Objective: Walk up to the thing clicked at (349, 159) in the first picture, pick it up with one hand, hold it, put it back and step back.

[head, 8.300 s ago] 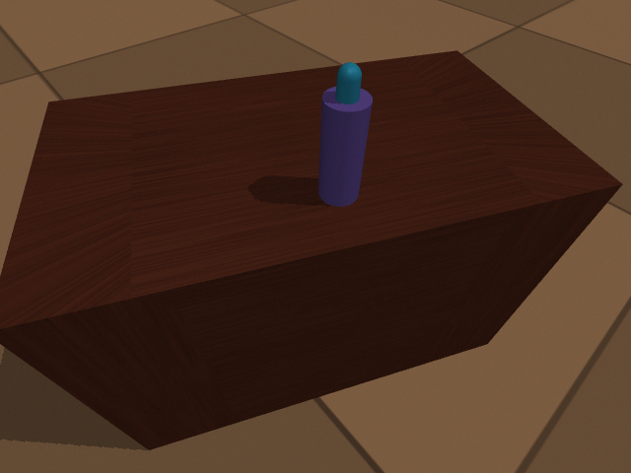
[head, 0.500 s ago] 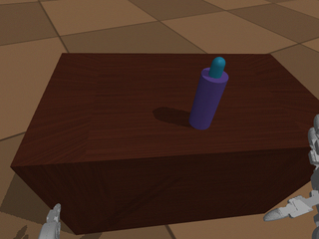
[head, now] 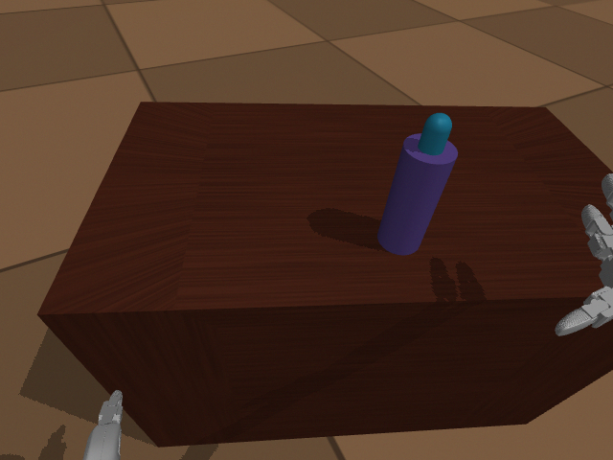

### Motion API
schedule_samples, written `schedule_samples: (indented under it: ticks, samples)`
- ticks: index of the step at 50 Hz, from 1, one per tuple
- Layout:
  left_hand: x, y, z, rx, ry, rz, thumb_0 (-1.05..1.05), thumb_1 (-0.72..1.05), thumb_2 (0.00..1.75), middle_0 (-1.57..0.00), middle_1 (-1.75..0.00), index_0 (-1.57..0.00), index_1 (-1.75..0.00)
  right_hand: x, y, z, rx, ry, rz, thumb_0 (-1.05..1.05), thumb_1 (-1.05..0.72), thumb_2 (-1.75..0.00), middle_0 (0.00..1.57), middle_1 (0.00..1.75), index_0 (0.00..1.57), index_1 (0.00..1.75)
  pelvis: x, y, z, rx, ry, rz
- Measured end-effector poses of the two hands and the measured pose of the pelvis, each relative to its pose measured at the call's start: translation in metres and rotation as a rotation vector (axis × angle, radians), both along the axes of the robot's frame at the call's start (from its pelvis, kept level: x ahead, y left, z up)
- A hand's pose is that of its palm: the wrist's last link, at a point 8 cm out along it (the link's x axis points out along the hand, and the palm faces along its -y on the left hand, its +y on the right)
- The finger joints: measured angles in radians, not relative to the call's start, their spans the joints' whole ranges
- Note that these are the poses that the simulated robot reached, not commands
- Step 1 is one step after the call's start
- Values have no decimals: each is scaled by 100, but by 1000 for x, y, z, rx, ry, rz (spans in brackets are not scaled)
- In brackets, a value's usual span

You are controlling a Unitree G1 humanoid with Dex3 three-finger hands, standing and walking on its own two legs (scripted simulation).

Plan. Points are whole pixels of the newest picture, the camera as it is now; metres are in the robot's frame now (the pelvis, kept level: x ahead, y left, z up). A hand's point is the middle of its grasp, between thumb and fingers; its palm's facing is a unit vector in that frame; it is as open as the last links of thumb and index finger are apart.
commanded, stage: go down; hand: right
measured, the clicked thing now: (416, 186) +0.49 -0.18 +0.10
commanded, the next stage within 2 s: none
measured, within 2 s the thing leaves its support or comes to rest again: neither
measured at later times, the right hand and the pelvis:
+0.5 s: hand (585, 242) +0.33 -0.33 +0.15, palm faces +0.14 +0.99 -0.02, open 17.5 cm; pelvis +0.00 +0.00 +0.00, yaw +0 degrees
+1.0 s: hand (581, 217) +0.37 -0.36 +0.15, palm faces +0.15 +0.99 -0.01, open 17.6 cm; pelvis +0.00 +0.00 -0.01, yaw +1 degrees
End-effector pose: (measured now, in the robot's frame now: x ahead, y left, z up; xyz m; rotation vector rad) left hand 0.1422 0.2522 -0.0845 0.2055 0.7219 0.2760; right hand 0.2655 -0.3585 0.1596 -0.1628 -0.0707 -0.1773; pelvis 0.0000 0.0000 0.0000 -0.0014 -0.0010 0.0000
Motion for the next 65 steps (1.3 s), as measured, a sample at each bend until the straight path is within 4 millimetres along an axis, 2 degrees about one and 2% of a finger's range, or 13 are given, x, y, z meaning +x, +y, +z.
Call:
schedule_samples:
  ticks: [5,12,23,39,52,65]
  samples:
    - [-4,3,1,27,7,-6,-1,-53,4,-5,-6,-5,-5,10,-6,-5,30,28,27,-1,58,-3,5,5,5,5,3,-3,-1,2,14,10]
    - [0,5,4,59,4,-16,-1,-53,5,-5,-6,-5,-6,14,-10,-11,63,34,34,-1,57,-3,5,5,5,5,6,-4,-2,7,27,11]
    - [9,-3,8,62,-39,-39,-1,-53,4,-5,-6,-5,-6,27,-24,-5,139,44,35,-1,54,-4,5,5,5,5,4,-2,-4,10,38,-1]
    - [-17,9,4,104,1,-30,-1,-53,4,-5,-6,-6,-5,66,-38,-4,163,83,39,-1,54,-5,5,5,5,5,-2,-1,-9,14,99,11]
    - [-1,0,10,111,-35,-44,-1,-53,5,-5,-5,-5,-5,79,-51,-8,161,86,28,-1,56,-4,5,5,5,5,7,-3,-11,20,132,10]
    - [4,-5,10,112,-31,-44,-1,-54,5,-5,-5,-5,-5,90,-56,-9,170,85,40,-1,54,-4,5,5,5,5,12,-8,-13,27,145,10]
